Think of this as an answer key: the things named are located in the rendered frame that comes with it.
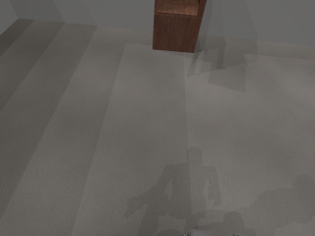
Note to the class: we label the cupboard door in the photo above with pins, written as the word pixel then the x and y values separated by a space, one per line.
pixel 199 14

